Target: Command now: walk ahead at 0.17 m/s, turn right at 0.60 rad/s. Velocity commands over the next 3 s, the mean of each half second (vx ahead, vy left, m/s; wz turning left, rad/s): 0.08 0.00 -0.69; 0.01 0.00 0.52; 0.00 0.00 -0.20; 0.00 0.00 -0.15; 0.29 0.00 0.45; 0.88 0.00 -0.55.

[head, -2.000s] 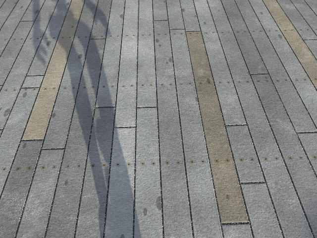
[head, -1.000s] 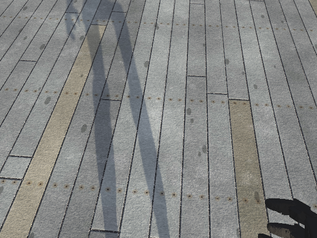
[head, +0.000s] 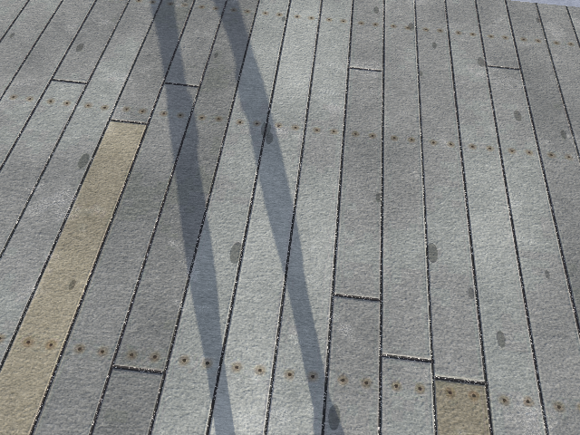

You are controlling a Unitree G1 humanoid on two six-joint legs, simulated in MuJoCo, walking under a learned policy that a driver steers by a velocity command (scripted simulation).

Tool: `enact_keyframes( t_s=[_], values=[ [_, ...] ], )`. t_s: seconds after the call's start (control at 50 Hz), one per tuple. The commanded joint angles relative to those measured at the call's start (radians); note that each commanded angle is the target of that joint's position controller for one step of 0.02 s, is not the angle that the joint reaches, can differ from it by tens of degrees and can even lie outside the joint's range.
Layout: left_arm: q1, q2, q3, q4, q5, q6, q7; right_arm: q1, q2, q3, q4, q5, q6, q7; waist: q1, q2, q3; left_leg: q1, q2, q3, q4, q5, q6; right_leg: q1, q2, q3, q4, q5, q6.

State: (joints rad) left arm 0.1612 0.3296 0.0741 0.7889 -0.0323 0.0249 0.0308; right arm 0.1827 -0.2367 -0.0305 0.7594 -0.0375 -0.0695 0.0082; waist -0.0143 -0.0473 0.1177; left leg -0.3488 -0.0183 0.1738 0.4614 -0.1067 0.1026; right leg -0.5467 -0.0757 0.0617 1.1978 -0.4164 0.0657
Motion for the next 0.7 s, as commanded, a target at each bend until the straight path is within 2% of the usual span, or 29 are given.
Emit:
enact_keyframes(
  t_s=[0.02, 0.08, 0.14, 0.2, 0.26, 0.3, 0.32, 0.34, 0.36, 0.38, 0.4, 0.42, 0.44, 0.46, 0.48, 0.5, 0.52, 0.54, 0.56, 0.58, 0.6, 0.64, 0.7],
  values=[
    [0.077, 0.051, 0.021, -0.052, 0.008, 0.027, 0.003, -0.042, -0.173, -0.053, -0.066, 0.003, -0.002, -0.040, 0.031, 0.089, -0.211, 0.130, 0.340, -0.199, -0.239, 0.198, 0.162, 0.029, -0.076, 0.011, -0.066, 0.082, 0.016],
    [0.044, 0.058, 0.028, -0.077, 0.011, 0.038, -0.009, -0.086, -0.178, -0.057, -0.074, 0.006, 0.025, -0.058, 0.026, 0.112, -0.186, 0.146, 0.338, -0.131, -0.277, 0.028, 0.152, 0.013, -0.079, -0.028, -0.163, 0.158, 0.021],
    [0.004, 0.057, 0.032, -0.101, 0.013, 0.045, -0.025, -0.107, -0.192, -0.064, -0.076, 0.010, 0.048, -0.058, 0.012, 0.108, -0.166, 0.193, 0.353, -0.072, -0.275, 0.005, 0.144, 0.012, -0.073, -0.073, -0.264, 0.181, 0.011],
    [-0.026, 0.058, 0.037, -0.125, 0.009, 0.057, -0.046, -0.113, -0.203, -0.072, -0.076, 0.018, 0.067, -0.041, -0.001, 0.116, -0.160, 0.256, 0.371, -0.019, -0.238, 0.048, 0.129, 0.035, -0.060, -0.125, -0.356, 0.152, -0.011],
    [-0.042, 0.060, 0.043, -0.154, 0.005, 0.068, -0.063, -0.120, -0.217, -0.083, -0.072, 0.034, 0.082, -0.018, 0.001, 0.138, -0.171, 0.319, 0.399, 0.015, -0.165, 0.156, 0.101, 0.072, -0.039, -0.173, -0.445, 0.084, -0.045],
    [-0.014, 0.062, 0.051, -0.164, 0.002, 0.071, -0.067, -0.137, -0.222, -0.090, -0.066, 0.054, 0.092, -0.008, 0.029, 0.149, -0.189, 0.339, 0.407, 0.046, -0.079, 0.228, 0.056, 0.139, -0.017, -0.197, -0.553, 0.099, -0.081],
    [0.027, 0.071, 0.059, -0.159, 0.004, 0.070, -0.062, -0.132, -0.212, -0.091, -0.053, 0.068, 0.098, -0.005, 0.057, 0.134, -0.194, 0.312, 0.384, 0.081, 0.000, 0.226, 0.007, 0.217, 0.002, -0.197, -0.663, 0.199, -0.111],
    [0.104, 0.128, 0.084, -0.141, 0.012, 0.063, -0.046, -0.090, -0.188, -0.090, -0.030, 0.070, 0.101, 0.002, 0.082, 0.042, -0.188, 0.224, 0.307, 0.116, 0.168, 0.143, -0.063, 0.338, 0.009, -0.108, -0.782, 0.408, -0.165],
    [0.156, 0.283, 0.123, -0.141, 0.024, 0.053, -0.020, -0.118, -0.155, -0.080, -0.076, 0.032, 0.092, 0.002, 0.062, -0.262, -0.177, -0.118, 0.162, 0.156, 0.485, -0.299, -0.158, 0.537, -0.210, 0.253, -0.790, 0.950, -0.287],
    [0.104, 0.289, 0.107, -0.170, 0.065, 0.025, -0.025, -0.199, -0.134, -0.070, -0.123, 0.005, 0.083, -0.009, 0.057, -0.252, -0.255, -0.320, 0.049, -0.050, 0.708, -0.598, -0.208, 0.569, -0.314, 0.468, -0.812, 0.912, -0.454],
    [0.093, 0.235, 0.093, -0.175, 0.064, -0.006, -0.037, -0.243, -0.178, -0.080, -0.112, 0.019, 0.084, -0.013, 0.086, -0.101, -0.292, -0.361, 0.055, -0.156, 0.791, -0.561, -0.194, 0.588, -0.300, 0.373, -0.828, 0.864, -0.443],
    [0.064, 0.199, 0.078, -0.167, 0.049, -0.025, -0.030, -0.240, -0.163, -0.079, -0.101, 0.045, 0.085, -0.020, 0.059, -0.052, -0.269, -0.387, 0.068, -0.177, 0.782, -0.466, -0.169, 0.582, -0.263, 0.269, -0.820, 0.816, -0.386],
    [0.008, 0.141, 0.060, -0.169, 0.029, -0.028, -0.022, -0.199, -0.157, -0.078, -0.065, 0.046, 0.087, -0.028, 0.031, -0.004, -0.260, -0.378, 0.093, -0.190, 0.723, -0.397, -0.160, 0.564, -0.224, 0.194, -0.812, 0.753, -0.329],
    [-0.036, 0.082, 0.038, -0.173, 0.021, -0.028, -0.009, -0.178, -0.163, -0.078, -0.043, 0.037, 0.089, -0.032, 0.018, -0.024, -0.258, -0.327, 0.105, -0.197, 0.683, -0.340, -0.159, 0.526, -0.207, 0.144, -0.813, 0.744, -0.301],
    [-0.058, 0.038, 0.016, -0.171, 0.034, -0.029, -0.001, -0.144, -0.145, -0.073, -0.020, 0.036, 0.092, -0.026, -0.002, -0.047, -0.279, -0.248, 0.104, -0.194, 0.663, -0.287, -0.165, 0.492, -0.191, 0.098, -0.815, 0.772, -0.298],
    [-0.073, 0.004, 0.000, -0.161, 0.050, -0.034, 0.001, -0.111, -0.124, -0.065, 0.005, 0.043, 0.095, -0.019, -0.015, -0.047, -0.287, -0.173, 0.108, -0.199, 0.585, -0.250, -0.169, 0.461, -0.171, 0.046, -0.822, 0.760, -0.289],
    [-0.079, -0.008, -0.007, -0.146, 0.064, -0.038, 0.002, -0.100, -0.103, -0.056, 0.023, 0.049, 0.096, -0.013, -0.015, -0.042, -0.282, -0.108, 0.109, -0.201, 0.477, -0.220, -0.172, 0.440, -0.151, -0.004, -0.827, 0.722, -0.273],
    [-0.078, 0.010, -0.004, -0.133, 0.073, -0.041, 0.003, -0.119, -0.092, -0.048, 0.025, 0.054, 0.098, -0.010, 0.002, -0.055, -0.260, -0.060, 0.100, -0.196, 0.398, -0.207, -0.174, 0.417, -0.145, -0.035, -0.833, 0.697, -0.266],
    [-0.068, 0.053, 0.007, -0.121, 0.075, -0.040, 0.006, -0.148, -0.106, -0.047, 0.013, 0.054, 0.101, -0.009, 0.021, -0.075, -0.237, -0.048, 0.092, -0.180, 0.365, -0.209, -0.176, 0.408, -0.157, -0.037, -0.839, 0.676, -0.275],
    [-0.056, 0.103, 0.021, -0.110, 0.072, -0.032, 0.010, -0.161, -0.142, -0.054, -0.001, 0.057, 0.104, -0.008, 0.035, -0.092, -0.217, -0.064, 0.084, -0.160, 0.368, -0.232, -0.177, 0.414, -0.181, -0.022, -0.843, 0.654, -0.292],
    [-0.048, 0.136, 0.032, -0.105, 0.068, -0.023, 0.014, -0.162, -0.173, -0.062, -0.010, 0.061, 0.108, -0.006, 0.046, -0.098, -0.199, -0.093, 0.082, -0.147, 0.386, -0.262, -0.176, 0.424, -0.208, -0.003, -0.849, 0.622, -0.307],
    [-0.053, 0.129, 0.033, -0.104, 0.062, -0.009, 0.018, -0.151, -0.188, -0.069, -0.017, 0.068, 0.116, -0.002, 0.055, -0.083, -0.165, -0.143, 0.100, -0.148, 0.410, -0.300, -0.173, 0.436, -0.250, 0.021, -0.859, 0.551, -0.317],
    [-0.081, 0.108, 0.032, -0.105, 0.059, -0.004, 0.021, -0.128, -0.159, -0.069, -0.025, 0.066, 0.126, 0.005, 0.051, -0.073, -0.143, -0.163, 0.117, -0.131, 0.416, -0.336, -0.165, 0.448, -0.274, 0.001, -0.850, 0.552, -0.308]
  ],
)
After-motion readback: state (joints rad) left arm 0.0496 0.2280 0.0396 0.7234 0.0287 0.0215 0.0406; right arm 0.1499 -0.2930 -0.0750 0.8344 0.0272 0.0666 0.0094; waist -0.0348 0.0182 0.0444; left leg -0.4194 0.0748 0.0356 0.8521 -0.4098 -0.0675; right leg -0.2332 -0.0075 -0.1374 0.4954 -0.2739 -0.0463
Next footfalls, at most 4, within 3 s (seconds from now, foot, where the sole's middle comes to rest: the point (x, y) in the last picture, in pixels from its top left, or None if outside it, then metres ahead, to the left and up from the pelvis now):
0.34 right None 0.09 -0.16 -0.77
0.86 left None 0.14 0.06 -0.77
1.48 right None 0.16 -0.16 -0.77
2.08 left None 0.27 0.04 -0.77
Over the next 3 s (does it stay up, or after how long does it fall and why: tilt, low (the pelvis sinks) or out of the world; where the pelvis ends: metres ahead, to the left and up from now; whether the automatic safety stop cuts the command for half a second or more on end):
stays up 0.70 -0.21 0.01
